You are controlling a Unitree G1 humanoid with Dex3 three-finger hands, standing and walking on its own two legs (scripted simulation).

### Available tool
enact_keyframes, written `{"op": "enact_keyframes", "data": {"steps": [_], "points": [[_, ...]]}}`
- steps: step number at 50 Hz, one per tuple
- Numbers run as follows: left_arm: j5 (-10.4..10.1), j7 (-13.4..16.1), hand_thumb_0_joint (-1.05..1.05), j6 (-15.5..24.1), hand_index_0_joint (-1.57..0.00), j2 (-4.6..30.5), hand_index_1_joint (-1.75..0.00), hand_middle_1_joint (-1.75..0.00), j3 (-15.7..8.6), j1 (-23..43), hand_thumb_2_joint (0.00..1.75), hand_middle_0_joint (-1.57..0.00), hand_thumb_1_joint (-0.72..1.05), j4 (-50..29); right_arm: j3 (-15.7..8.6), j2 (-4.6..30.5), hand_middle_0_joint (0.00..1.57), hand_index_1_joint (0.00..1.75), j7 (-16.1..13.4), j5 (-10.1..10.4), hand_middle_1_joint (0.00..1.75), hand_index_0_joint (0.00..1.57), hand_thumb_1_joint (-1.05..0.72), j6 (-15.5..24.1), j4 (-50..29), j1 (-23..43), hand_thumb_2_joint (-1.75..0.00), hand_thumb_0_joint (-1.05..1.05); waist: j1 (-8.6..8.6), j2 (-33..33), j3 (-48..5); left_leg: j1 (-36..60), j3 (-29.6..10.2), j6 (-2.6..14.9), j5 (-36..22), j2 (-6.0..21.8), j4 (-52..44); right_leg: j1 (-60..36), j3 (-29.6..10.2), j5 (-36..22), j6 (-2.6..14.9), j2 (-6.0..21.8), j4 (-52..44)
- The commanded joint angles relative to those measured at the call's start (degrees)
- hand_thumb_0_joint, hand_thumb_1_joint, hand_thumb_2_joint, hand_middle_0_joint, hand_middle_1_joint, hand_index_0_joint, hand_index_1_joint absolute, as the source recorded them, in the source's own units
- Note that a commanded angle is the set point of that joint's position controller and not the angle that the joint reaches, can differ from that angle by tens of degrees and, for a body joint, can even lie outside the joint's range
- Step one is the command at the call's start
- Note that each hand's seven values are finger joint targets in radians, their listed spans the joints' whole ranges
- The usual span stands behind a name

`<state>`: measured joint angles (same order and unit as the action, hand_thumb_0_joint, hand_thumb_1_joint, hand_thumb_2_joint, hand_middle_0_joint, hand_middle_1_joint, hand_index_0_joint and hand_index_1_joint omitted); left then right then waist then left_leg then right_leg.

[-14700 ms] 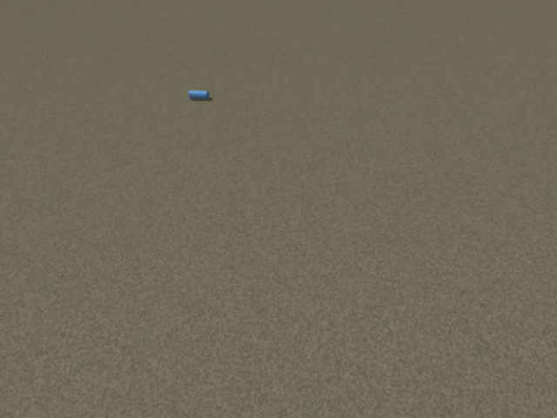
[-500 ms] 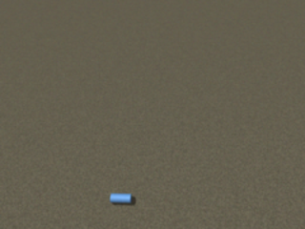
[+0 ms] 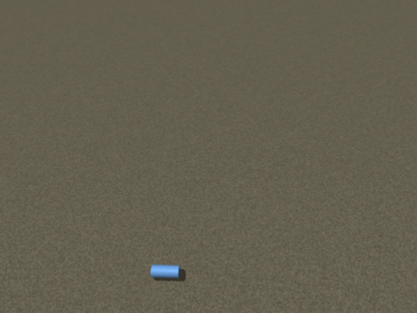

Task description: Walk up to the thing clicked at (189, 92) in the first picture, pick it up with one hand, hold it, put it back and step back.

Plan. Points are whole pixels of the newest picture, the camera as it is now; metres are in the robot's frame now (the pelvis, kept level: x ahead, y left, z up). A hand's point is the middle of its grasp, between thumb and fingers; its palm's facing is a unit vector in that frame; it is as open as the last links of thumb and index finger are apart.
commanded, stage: stand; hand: left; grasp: from above
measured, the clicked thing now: (165, 271) +0.45 +0.26 -0.76
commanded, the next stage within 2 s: rise first in 0.50 s
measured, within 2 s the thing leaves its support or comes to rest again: neither
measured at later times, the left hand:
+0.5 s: hand out of the picture +0.07 +0.26 -0.16, palm faces -0.03 -0.93 -0.36, open 7.4 cm
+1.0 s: hand out of the picture +0.14 +0.26 -0.18, palm faces -0.07 -0.91 -0.40, open 11.6 cm
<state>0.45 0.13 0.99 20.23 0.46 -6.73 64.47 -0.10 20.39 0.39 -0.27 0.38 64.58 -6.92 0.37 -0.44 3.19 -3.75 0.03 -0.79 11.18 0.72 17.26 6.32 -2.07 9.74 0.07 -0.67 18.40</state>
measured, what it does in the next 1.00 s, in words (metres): stands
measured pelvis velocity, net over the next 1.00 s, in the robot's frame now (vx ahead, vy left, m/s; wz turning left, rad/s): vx -0.01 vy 0.01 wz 0.03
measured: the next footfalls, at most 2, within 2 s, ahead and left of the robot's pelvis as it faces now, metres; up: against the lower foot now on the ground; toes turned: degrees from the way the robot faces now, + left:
none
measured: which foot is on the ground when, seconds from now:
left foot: down 0.00-1.00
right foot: down 0.00-1.00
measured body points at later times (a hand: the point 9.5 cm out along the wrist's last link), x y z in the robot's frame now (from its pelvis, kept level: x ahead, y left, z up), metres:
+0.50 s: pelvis +0.00 +0.00 +0.00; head +0.01 +0.00 +0.45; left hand +0.07 +0.31 -0.13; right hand +0.06 -0.30 -0.14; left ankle -0.02 +0.13 -0.75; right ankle +0.00 -0.12 -0.75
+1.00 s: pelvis -0.01 +0.01 -0.04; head +0.05 +0.01 +0.41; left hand +0.14 +0.31 -0.15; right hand +0.11 -0.24 -0.15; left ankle -0.02 +0.13 -0.75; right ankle +0.00 -0.12 -0.75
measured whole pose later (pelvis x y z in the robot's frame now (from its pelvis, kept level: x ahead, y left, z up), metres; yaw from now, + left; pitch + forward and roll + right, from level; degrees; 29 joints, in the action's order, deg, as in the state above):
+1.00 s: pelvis -0.01 +0.01 -0.04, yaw +1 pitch +9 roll -1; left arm 9.3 -0.6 -7.2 18.3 -7.1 -2.7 48.9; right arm -1.0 14.1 -0.9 1.8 3.7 39.0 -14.1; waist 1.9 -0.9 -2.8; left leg -30.9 -1.4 0.0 21.8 -0.2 43.4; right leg 31.7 -0.6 19.5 -0.7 -0.1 41.8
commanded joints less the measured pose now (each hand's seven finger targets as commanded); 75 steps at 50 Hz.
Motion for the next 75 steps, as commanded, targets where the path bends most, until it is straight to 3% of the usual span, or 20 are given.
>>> {"op": "enact_keyframes", "data": {"steps": [1,8,30,31,32,33,34,35,36,38,39,41,46,49,50,55,67,70,75], "points": [[-0.02,0.71,0.0,1.13,-0.2,12.55,-0.3,-0.3,-2.23,1.92,0.9,-0.2,0.9,-3.52,-2.29,11.62,0.2,0.3,-0.83,-0.11,0.3,0.2,-0.9,1.17,-3.25,1.66,-0.9,0.0,0.04,0.98,-4.15,0.3,-4.79,1.91,-8.6,6.89,-2.21,-0.22,-5.36,-11.27,1.51,7.4,-2.6],[-0.09,0.59,0.0,0.94,-0.2,12.39,-0.3,-0.3,-2.23,1.79,0.9,-0.2,0.9,-3.58,-2.41,11.93,0.2,0.3,-0.82,-0.21,0.3,0.2,-0.9,1.11,-3.2,1.87,-0.9,0.0,-0.18,0.29,-3.28,-0.61,-4.8,1.84,-6.02,6.77,-2.71,0.18,-5.49,-7.46,1.52,7.16,-3.04],[0.03,0.64,0.0,0.84,-0.21,12.27,-0.35,-0.35,-2.21,1.55,0.89,-0.21,0.86,-3.52,-2.38,11.7,0.2,0.3,-0.89,-0.15,0.3,0.2,-0.92,1.24,-3.48,1.81,-0.91,0.0,-0.13,1.29,-4.18,0.36,-5.07,1.94,-8.72,6.91,-2.49,-0.3,-4.93,-9.87,1.5,7.28,-2.22],[-2.78,1.43,0.0,6.17,-0.24,0.94,-0.43,-0.43,-1.74,21.65,0.92,-0.27,0.79,-23.63,0.68,1.7,0.2,0.3,-1.93,3.78,0.3,0.2,-0.97,4.26,-19.43,1.47,-0.92,0.0,5.98,-0.23,-0.45,-10.34,2.07,1.79,-0.29,-1.24,2.87,11.39,1.43,-2.83,0.23,0.73,1.08],[-2.59,1.75,0.0,5.64,-0.22,4.67,-0.51,-0.51,-3.28,26.98,0.92,-0.25,0.71,-18.71,0.3,3.38,0.2,0.3,-2.45,3.87,0.3,0.2,-0.89,4.58,-16.37,-1.27,-0.9,0.0,4.02,2.24,-3.0,-10.38,1.91,2.07,0.87,-1.23,3.83,7.98,1.94,-0.24,-0.09,0.87,1.24],[-0.85,1.96,0.0,3.8,-0.2,12.49,-0.59,-0.59,-7.52,16.87,0.9,-0.22,0.63,-10.91,-1.2,5.97,0.2,0.3,-2.98,3.94,0.3,0.2,-0.9,4.2,-16.35,-3.38,-0.9,0.0,2.08,1.25,-1.3,-11.97,1.99,1.72,1.69,-1.12,4.42,8.85,2.49,1.93,0.48,0.19,2.07],[0.7,1.22,0.0,2.14,-0.2,12.62,-0.67,-0.67,-8.38,12.35,0.88,-0.21,0.55,-4.29,-1.89,5.8,0.2,0.3,-2.93,3.44,0.3,0.2,-0.89,3.91,-17.01,-4.39,-0.89,0.0,1.8,1.55,-4.01,-13.88,1.72,1.77,1.16,-1.51,7.28,10.14,2.34,1.86,0.82,0.41,4.12],[1.87,0.04,0.0,2.06,-0.17,12.68,-0.75,-0.74,-8.38,17.35,0.92,-0.18,0.47,-5.64,-2.26,5.27,0.2,0.3,-2.97,3.12,0.3,0.2,-0.88,4.04,-18.87,-4.75,-0.89,0.0,2.0,2.78,-5.84,-15.91,1.38,2.02,0.39,-1.47,9.91,11.51,2.52,0.69,0.73,0.39,6.73],[3.9,-0.75,0.0,2.59,-0.19,13.99,-0.8,-0.8,-9.87,17.65,0.89,-0.19,0.39,-6.56,-3.45,5.59,0.2,0.3,-2.99,2.04,0.3,0.2,-0.89,4.53,-20.31,-5.2,-0.9,0.0,1.21,3.76,-11.44,-16.37,1.18,2.09,-1.18,-1.63,12.45,10.43,2.15,-1.63,0.57,0.74,9.46],[6.58,-1.51,0.0,1.32,-0.19,11.93,-0.89,-0.91,-11.28,5.82,0.87,-0.17,0.23,-5.41,-4.41,4.84,0.2,0.3,-2.45,1.55,0.3,0.2,-0.9,4.78,-22.79,-7.82,-0.9,0.0,-1.98,-1.15,-16.77,-18.23,0.87,1.27,-4.82,-2.52,15.7,10.48,2.17,-4.19,1.26,0.74,13.8],[7.19,-1.27,0.0,0.92,-0.18,12.91,-0.92,-0.94,-12.03,6.28,0.88,-0.16,0.15,-10.14,-4.75,4.81,0.2,0.3,-2.38,1.64,0.3,0.2,-0.9,4.81,-24.78,-7.45,-0.9,0.0,-2.46,-3.34,-19.22,-17.72,0.84,0.91,-6.88,-2.69,16.01,9.66,2.13,-5.63,1.52,0.67,14.57],[7.64,-0.76,0.0,-2.07,-0.16,10.02,-0.94,-0.96,-10.98,1.84,0.9,-0.15,-0.01,-11.44,-4.88,4.62,0.2,0.3,-2.37,2.1,0.3,0.2,-0.89,4.78,-27.11,-6.73,-0.89,0.0,-1.97,-2.25,-16.3,-18.47,-0.02,0.48,-7.16,-2.3,14.89,11.26,2.97,-4.62,1.61,-0.14,14.02],[9.11,-0.13,0.0,-7.84,-0.13,8.63,-1.01,-1.02,-9.74,5.71,0.92,-0.12,-0.41,-19.33,-4.41,3.35,0.2,0.3,-2.08,2.05,0.3,0.2,-0.88,5.41,-32.49,-4.58,-0.89,0.0,0.26,1.1,-14.29,-23.87,-0.3,1.23,0.04,-1.82,19.88,18.55,3.38,2.49,0.93,-0.38,17.21],[9.5,-0.02,0.0,-8.62,-0.13,8.17,-1.03,-1.04,-10.32,3.02,0.92,-0.12,-0.46,-23.2,-4.76,3.0,0.2,0.3,-1.97,1.81,0.3,0.2,-0.87,6.26,-33.26,-6.74,-0.89,0.0,0.65,0.94,-15.19,-27.16,-0.2,1.33,1.82,-1.74,23.79,22.7,3.39,3.97,0.72,-0.3,21.36],[9.92,0.0,0.0,-8.29,-0.13,9.19,-1.03,-1.03,-10.5,4.66,0.93,-0.13,-0.48,-28.38,-4.75,2.72,0.2,0.3,-2.06,1.8,0.3,0.2,-0.88,6.72,-35.22,-5.58,-0.89,0.0,0.22,-0.01,-16.55,-27.73,-0.22,1.26,1.92,-1.8,25.12,23.68,3.27,4.3,0.76,-0.13,22.56],[11.94,0.1,0.0,-8.93,-0.08,8.65,-1.05,-1.04,-10.02,-1.12,0.99,-0.09,-0.55,-37.48,-5.17,2.42,0.2,0.3,-2.36,1.71,0.3,0.2,-0.89,8.13,-37.4,-6.25,-0.9,0.0,0.81,-3.17,-20.3,-29.42,-1.47,0.76,-2.46,-0.82,30.11,28.3,3.59,1.65,1.26,-0.2,29.31],[15.04,1.26,0.0,-13.51,-0.09,6.74,-1.06,-1.06,-8.64,-11.8,0.96,-0.09,-0.57,-50.58,-5.02,2.29,0.2,0.3,-2.09,1.12,0.3,0.2,-0.92,9.69,-41.26,-5.96,-0.9,0.0,1.51,-4.65,-24.24,-36.41,-3.71,0.63,-4.74,0.29,38.83,37.81,4.18,3.13,1.4,-0.45,39.03],[15.64,1.52,0.0,-14.25,-0.1,7.06,-1.05,-1.06,-9.28,-13.6,0.95,-0.1,-0.56,-52.21,-5.03,2.22,0.2,0.3,-2.03,1.06,0.3,0.2,-0.91,10.0,-42.21,-5.59,-0.9,0.0,1.27,-4.63,-24.25,-38.65,-4.4,0.59,-2.18,0.28,40.1,40.09,4.36,4.85,1.48,-0.48,40.78],[18.21,1.89,0.0,-13.18,-0.1,7.99,-1.05,-1.06,-8.46,-7.25,0.95,-0.1,-0.57,-50.43,-4.6,2.51,0.2,0.3,-1.97,0.97,0.3,0.2,-0.92,10.98,-42.07,-4.72,-0.9,0.0,3.01,-3.75,-23.19,-45.59,-4.59,0.76,2.67,0.01,45.31,47.22,4.38,7.72,1.55,-0.49,45.89]]}}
